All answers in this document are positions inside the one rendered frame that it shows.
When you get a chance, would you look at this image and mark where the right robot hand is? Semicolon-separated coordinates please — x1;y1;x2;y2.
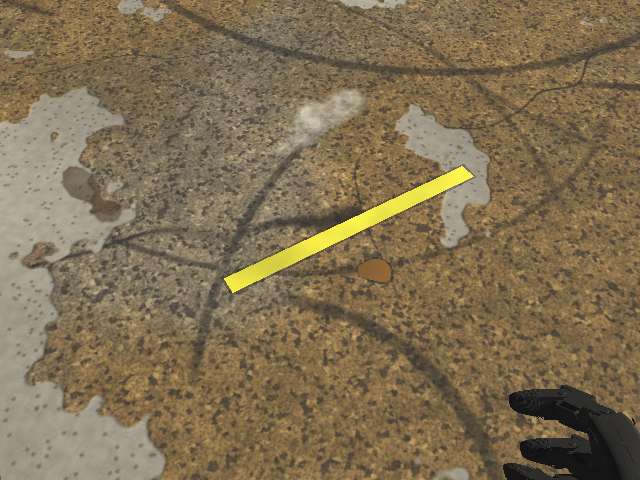
503;385;640;480

